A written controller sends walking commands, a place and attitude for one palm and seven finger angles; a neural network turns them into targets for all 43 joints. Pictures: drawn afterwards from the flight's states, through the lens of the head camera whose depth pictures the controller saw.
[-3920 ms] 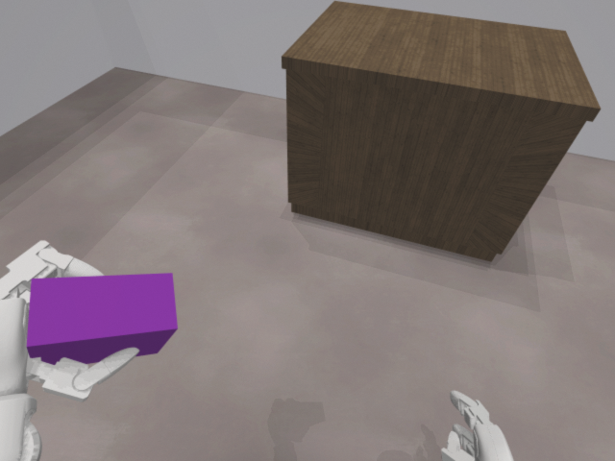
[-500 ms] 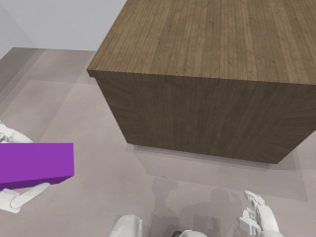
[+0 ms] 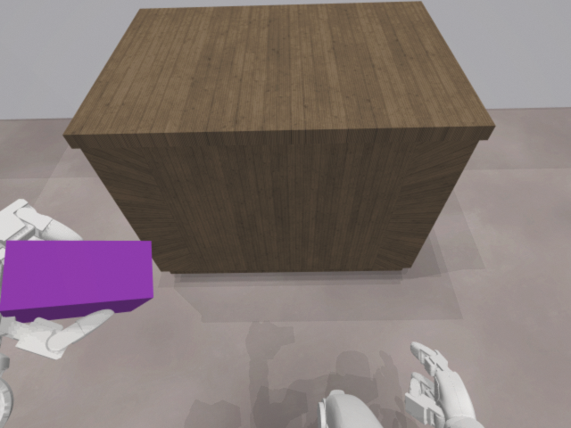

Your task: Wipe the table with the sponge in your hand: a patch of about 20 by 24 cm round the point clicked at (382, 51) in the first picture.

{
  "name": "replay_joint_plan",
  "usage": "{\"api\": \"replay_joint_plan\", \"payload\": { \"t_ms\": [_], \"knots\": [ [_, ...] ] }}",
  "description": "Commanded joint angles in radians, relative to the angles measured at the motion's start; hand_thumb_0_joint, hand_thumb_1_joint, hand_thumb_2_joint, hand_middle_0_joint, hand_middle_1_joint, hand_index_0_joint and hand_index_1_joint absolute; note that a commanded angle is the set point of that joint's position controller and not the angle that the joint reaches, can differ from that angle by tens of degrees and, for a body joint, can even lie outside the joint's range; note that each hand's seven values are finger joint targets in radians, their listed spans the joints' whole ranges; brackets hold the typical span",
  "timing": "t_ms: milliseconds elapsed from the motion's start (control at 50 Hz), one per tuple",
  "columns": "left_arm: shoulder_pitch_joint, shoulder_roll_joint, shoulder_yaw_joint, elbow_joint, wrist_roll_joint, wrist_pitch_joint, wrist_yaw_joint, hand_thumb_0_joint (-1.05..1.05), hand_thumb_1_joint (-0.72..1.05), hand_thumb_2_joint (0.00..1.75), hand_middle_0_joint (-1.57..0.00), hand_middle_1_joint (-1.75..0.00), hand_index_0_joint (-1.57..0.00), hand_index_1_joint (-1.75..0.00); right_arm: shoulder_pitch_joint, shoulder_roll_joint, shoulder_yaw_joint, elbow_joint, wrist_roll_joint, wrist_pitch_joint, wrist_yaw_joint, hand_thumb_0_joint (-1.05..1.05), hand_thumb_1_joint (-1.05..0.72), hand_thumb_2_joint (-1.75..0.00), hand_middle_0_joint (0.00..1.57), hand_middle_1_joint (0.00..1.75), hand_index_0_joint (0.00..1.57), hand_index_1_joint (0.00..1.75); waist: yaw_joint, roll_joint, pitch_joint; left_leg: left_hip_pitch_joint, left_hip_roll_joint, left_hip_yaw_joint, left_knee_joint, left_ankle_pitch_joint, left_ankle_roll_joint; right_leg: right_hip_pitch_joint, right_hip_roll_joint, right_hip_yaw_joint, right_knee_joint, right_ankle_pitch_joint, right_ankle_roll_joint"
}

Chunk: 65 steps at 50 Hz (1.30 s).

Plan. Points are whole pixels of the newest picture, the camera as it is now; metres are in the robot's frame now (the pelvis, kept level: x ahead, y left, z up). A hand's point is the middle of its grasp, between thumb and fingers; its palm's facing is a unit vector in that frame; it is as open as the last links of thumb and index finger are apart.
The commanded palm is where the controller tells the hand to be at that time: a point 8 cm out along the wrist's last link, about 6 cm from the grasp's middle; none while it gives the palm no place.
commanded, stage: turn to face it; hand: left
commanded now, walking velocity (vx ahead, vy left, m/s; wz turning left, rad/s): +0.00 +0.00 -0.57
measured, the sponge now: (100, 281) +0.23 +0.21 +0.15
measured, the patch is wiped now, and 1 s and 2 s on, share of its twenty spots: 0.00 0.00 0.00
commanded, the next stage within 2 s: take the last steps up to it in 0.42 s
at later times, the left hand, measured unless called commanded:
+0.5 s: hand (191, 285) +0.22 +0.11 +0.19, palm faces +0.15 -0.84 -0.52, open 10.1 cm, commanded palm +0.19 +0.15 +0.18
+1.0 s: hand (224, 298) +0.21 +0.08 +0.17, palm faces +0.16 -0.84 -0.52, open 10.1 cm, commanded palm +0.17 +0.12 +0.18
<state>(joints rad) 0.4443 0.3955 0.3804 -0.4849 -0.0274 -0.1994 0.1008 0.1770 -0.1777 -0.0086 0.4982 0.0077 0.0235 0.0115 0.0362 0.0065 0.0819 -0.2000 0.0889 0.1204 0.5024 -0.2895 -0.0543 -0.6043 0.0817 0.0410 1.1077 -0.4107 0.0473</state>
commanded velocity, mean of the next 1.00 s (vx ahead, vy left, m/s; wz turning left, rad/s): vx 0.15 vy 0.08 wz -0.12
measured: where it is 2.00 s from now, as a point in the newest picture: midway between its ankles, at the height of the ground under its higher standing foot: outside the picture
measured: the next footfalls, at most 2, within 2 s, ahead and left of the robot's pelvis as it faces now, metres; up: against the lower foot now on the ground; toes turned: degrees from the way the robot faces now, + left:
right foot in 0.10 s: +0.08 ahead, -0.19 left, +0.00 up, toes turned -8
left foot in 0.42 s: +0.03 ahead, +0.02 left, +0.00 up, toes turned -10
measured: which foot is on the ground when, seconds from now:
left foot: down 0.00-0.12, up 0.14-0.40, down 0.42-0.72, up 0.74-1.00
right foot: up 0.00-0.08, down 0.10-0.44, up 0.46-0.68, down 0.70-1.00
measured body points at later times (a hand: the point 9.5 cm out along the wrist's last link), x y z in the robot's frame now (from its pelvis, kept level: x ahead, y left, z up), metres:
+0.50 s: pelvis -0.04 -0.08 +0.00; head -0.02 -0.06 +0.44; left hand +0.20 +0.15 +0.22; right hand +0.04 -0.38 -0.07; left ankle -0.01 +0.03 -0.73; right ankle +0.01 -0.18 -0.71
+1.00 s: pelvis -0.05 -0.10 +0.01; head -0.03 -0.12 +0.46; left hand +0.20 +0.12 +0.20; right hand +0.00 -0.39 -0.09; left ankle +0.02 +0.02 -0.71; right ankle -0.09 -0.22 -0.73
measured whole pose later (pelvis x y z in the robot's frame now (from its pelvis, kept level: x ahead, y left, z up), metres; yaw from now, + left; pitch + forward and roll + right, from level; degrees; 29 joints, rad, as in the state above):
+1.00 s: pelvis -0.05 -0.10 +0.01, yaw -15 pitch +0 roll +1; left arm 0.55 0.40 0.39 -0.47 0.00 -0.25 0.15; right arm 0.26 -0.25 -0.04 0.64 0.00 -0.04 -0.05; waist -0.02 0.00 0.03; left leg -0.39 0.07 0.09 0.70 -0.32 0.00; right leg -0.21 -0.07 -0.09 0.47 -0.26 0.00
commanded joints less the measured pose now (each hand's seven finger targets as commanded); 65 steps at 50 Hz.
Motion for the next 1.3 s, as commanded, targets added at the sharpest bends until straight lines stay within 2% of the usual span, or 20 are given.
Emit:
{"api": "replay_joint_plan", "payload": {
  "t_ms": [0, 60, 100, 160, 220, 380, 420, 460, 540, 640, 660, 700, 740, 840, 1000, 1020, 1060, 1100, 1200, 1280],
  "knots": [
    [-0.046, 0.139, 0.093, -0.302, -0.019, -0.071, 0.041, 0.00, 0.10, 1.30, -1.20, -1.60, -1.20, -1.60, 0.001, -0.166, -0.058, -0.128, 0.021, -0.089, -0.014, 0.00, -0.90, -0.90, 0.20, 0.30, 0.20, 0.30, -0.019, 0.184, -0.112, 0.000, 0.250, -0.003, -0.061, 0.331, 0.109, 0.204, -0.076, -0.110, -0.361, -0.005, 0.012],
    [-0.140, 0.152, 0.085, -0.234, 0.007, -0.056, 0.049, 0.00, 0.10, 1.30, -1.20, -1.60, -1.20, -1.60, 0.017, -0.175, -0.062, -0.090, 0.020, -0.123, -0.020, 0.00, -0.90, -0.90, 0.20, 0.30, 0.20, 0.30, -0.027, 0.090, -0.146, -0.051, 0.181, 0.047, 0.207, 0.263, 0.041, 0.435, -0.048, -0.163, -0.628, 0.262, 0.007],
    [-0.175, 0.252, 0.171, -0.196, 0.012, -0.061, 0.069, 0.00, 0.10, 1.30, -1.20, -1.60, -1.20, -1.60, -0.050, -0.130, -0.048, -0.104, 0.011, -0.132, -0.029, 0.00, -0.90, -0.90, 0.20, 0.30, 0.20, 0.30, -0.009, -0.345, -0.192, -0.360, -0.025, 0.010, 0.636, -0.371, -0.023, 0.550, -0.389, 0.395, -0.709, 0.869, -0.178],
    [-0.052, 0.258, 0.211, -0.205, -0.006, -0.064, 0.071, 0.00, 0.10, 1.30, -1.20, -1.60, -1.20, -1.60, -0.084, -0.127, -0.046, -0.081, 0.001, -0.099, -0.036, 0.00, -0.90, -0.90, 0.20, 0.30, 0.20, 0.30, -0.002, -0.175, -0.246, -0.311, 0.006, -0.160, 0.778, -0.239, -0.012, 0.445, -0.375, 0.419, -0.729, 0.495, -0.212],
    [0.076, 0.223, 0.225, -0.334, -0.028, -0.099, 0.069, 0.00, 0.10, 1.30, -1.20, -1.60, -1.20, -1.60, -0.099, -0.114, -0.024, -0.077, -0.001, -0.064, -0.018, 0.00, -0.90, -0.90, 0.20, 0.30, 0.20, 0.30, -0.021, -0.073, -0.294, -0.270, -0.012, -0.124, 0.594, -0.176, -0.011, 0.471, -0.314, 0.253, -0.712, 0.439, -0.209],
    [0.170, 0.198, 0.235, -0.324, -0.030, -0.104, 0.064, 0.00, 0.10, 1.30, -1.20, -1.60, -1.20, -1.60, -0.035, -0.146, -0.049, -0.074, 0.005, -0.089, -0.028, 0.00, -0.90, -0.90, 0.20, 0.30, 0.20, 0.30, -0.045, -0.047, -0.259, 0.045, -0.030, -0.107, -0.039, -0.057, 0.038, 0.264, -0.248, 0.273, -0.731, 0.142, -0.147],
    [0.133, 0.176, 0.224, -0.276, -0.029, -0.117, 0.058, 0.00, 0.10, 1.30, -1.20, -1.60, -1.20, -1.60, -0.055, -0.178, -0.055, -0.083, -0.003, -0.094, -0.050, 0.00, -0.90, -0.90, 0.20, 0.30, 0.20, 0.30, -0.025, 0.230, -0.170, 0.038, 0.225, -0.381, -0.239, -0.030, 0.151, 0.110, -0.042, 0.098, -0.439, -0.011, -0.056],
    [0.055, 0.195, 0.212, -0.222, -0.004, -0.114, 0.056, 0.00, 0.10, 1.30, -1.20, -1.60, -1.20, -1.60, -0.065, -0.139, -0.048, -0.066, -0.009, -0.113, -0.060, 0.00, -0.90, -0.90, 0.20, 0.30, 0.20, 0.30, -0.030, 0.308, -0.123, -0.173, 0.352, -0.424, -0.286, 0.001, 0.233, 0.134, -0.050, 0.017, 0.006, -0.071, -0.020],
    [-0.056, 0.064, 0.018, -0.168, 0.013, -0.076, 0.044, 0.00, 0.10, 1.30, -1.20, -1.60, -1.20, -1.60, -0.007, -0.175, -0.064, -0.027, 0.012, -0.131, -0.053, 0.00, -0.90, -0.90, 0.20, 0.30, 0.20, 0.30, -0.041, 0.209, -0.111, -0.025, 0.192, -0.141, -0.122, 0.299, 0.173, 0.135, -0.075, -0.082, -0.228, -0.031, -0.011],
    [-0.202, 0.114, -0.005, -0.244, 0.040, -0.063, 0.076, 0.00, 0.10, 1.30, -1.20, -1.60, -1.20, -1.60, -0.047, -0.166, -0.037, -0.022, 0.000, -0.164, -0.074, 0.00, -0.90, -0.90, 0.20, 0.30, 0.20, 0.30, -0.044, 0.198, -0.122, -0.118, 0.121, -0.147, -0.071, -0.056, 0.141, 0.440, -0.070, -0.191, -0.656, 0.061, -0.018],
    [-0.201, 0.160, 0.032, -0.241, 0.049, -0.066, 0.082, 0.00, 0.10, 1.30, -1.20, -1.60, -1.20, -1.60, -0.048, -0.162, -0.036, -0.016, -0.004, -0.162, -0.074, 0.00, -0.90, -0.90, 0.20, 0.30, 0.20, 0.30, -0.048, 0.145, -0.130, -0.178, 0.088, -0.106, 0.004, -0.138, 0.122, 0.495, -0.123, -0.131, -0.700, 0.075, -0.045],
    [-0.185, 0.235, 0.106, -0.241, 0.037, -0.075, 0.090, 0.00, 0.10, 1.30, -1.20, -1.60, -1.20, -1.60, -0.068, -0.120, -0.028, -0.022, -0.009, -0.150, -0.077, 0.00, -0.90, -0.90, 0.20, 0.30, 0.20, 0.30, -0.038, -0.189, -0.115, -0.412, -0.062, -0.021, 0.382, -0.250, 0.060, 0.542, -0.436, 0.351, -0.867, -0.011, -0.203],
    [-0.142, 0.234, 0.132, -0.210, 0.021, -0.077, 0.083, 0.00, 0.10, 1.30, -1.20, -1.60, -1.20, -1.60, -0.085, -0.148, -0.054, -0.010, -0.006, -0.145, -0.072, 0.00, -0.90, -0.90, 0.20, 0.30, 0.20, 0.30, -0.033, -0.175, -0.071, -0.456, -0.021, -0.153, 0.646, -0.153, 0.044, 0.434, -0.509, 0.433, -0.960, -0.151, -0.256],
    [0.084, 0.176, 0.172, -0.143, -0.003, -0.108, 0.063, 0.00, 0.10, 1.30, -1.20, -1.60, -1.20, -1.60, -0.064, -0.104, -0.027, -0.005, -0.005, -0.090, -0.058, 0.00, -0.90, -0.90, 0.20, 0.30, 0.20, 0.30, -0.048, -0.122, -0.140, -0.398, 0.014, -0.102, 0.433, -0.035, 0.030, 0.504, -0.392, 0.088, -0.852, 0.251, -0.209],
    [-0.063, 0.125, 0.063, -0.226, 0.014, -0.101, 0.088, 0.00, 0.10, 1.30, -1.20, -1.60, -1.20, -1.60, -0.020, -0.134, -0.063, -0.019, -0.013, -0.153, -0.083, 0.00, -0.90, -0.90, 0.20, 0.30, 0.20, 0.30, -0.045, -0.090, -0.170, 0.005, -0.064, 0.032, -0.055, 0.014, 0.071, 0.406, -0.318, 0.032, -0.718, 0.066, -0.142],
    [-0.087, 0.128, 0.056, -0.245, 0.017, -0.105, 0.088, 0.00, 0.10, 1.30, -1.20, -1.60, -1.20, -1.60, -0.009, -0.146, -0.069, -0.021, -0.011, -0.157, -0.090, 0.00, -0.90, -0.90, 0.20, 0.30, 0.20, 0.30, -0.051, -0.016, -0.176, 0.082, -0.048, 0.002, -0.093, 0.001, 0.086, 0.354, -0.283, 0.010, -0.623, 0.061, -0.117],
    [-0.132, 0.133, 0.050, -0.310, 0.020, -0.118, 0.093, 0.00, 0.10, 1.30, -1.20, -1.60, -1.20, -1.60, -0.014, -0.180, -0.076, -0.035, -0.004, -0.167, -0.091, 0.00, -0.90, -0.90, 0.20, 0.30, 0.20, 0.30, -0.051, 0.313, -0.178, 0.236, 0.209, -0.382, -0.182, 0.065, 0.210, 0.096, -0.126, -0.158, -0.246, -0.130, -0.037],
    [-0.127, 0.190, 0.084, -0.267, 0.035, -0.125, 0.090, 0.00, 0.10, 1.30, -1.20, -1.60, -1.20, -1.60, -0.022, -0.148, -0.058, -0.010, -0.016, -0.184, -0.088, 0.00, -0.90, -0.90, 0.20, 0.30, 0.20, 0.30, -0.055, 0.288, -0.137, 0.131, 0.274, -0.504, -0.249, 0.070, 0.307, 0.019, -0.155, -0.090, -0.013, -0.197, -0.041],
    [-0.015, 0.150, 0.095, -0.302, 0.007, -0.116, 0.080, 0.00, 0.10, 1.30, -1.20, -1.60, -1.20, -1.60, -0.021, -0.140, -0.058, 0.006, 0.002, -0.208, -0.069, 0.00, -0.90, -0.90, 0.20, 0.30, 0.20, 0.30, -0.035, 0.252, -0.153, 0.062, 0.151, -0.226, -0.166, 0.210, 0.246, 0.169, -0.141, -0.162, -0.276, -0.052, -0.026],
    [0.036, 0.131, 0.101, -0.202, 0.000, -0.095, 0.073, 0.00, 0.10, 1.30, -1.20, -1.60, -1.20, -1.60, -0.032, -0.141, -0.045, 0.009, -0.004, -0.190, -0.068, 0.00, -0.90, -0.90, 0.20, 0.30, 0.20, 0.30, -0.035, 0.183, -0.164, -0.080, 0.125, -0.155, -0.072, 0.110, 0.181, 0.416, -0.109, -0.213, -0.565, 0.071, -0.032]
  ]
}}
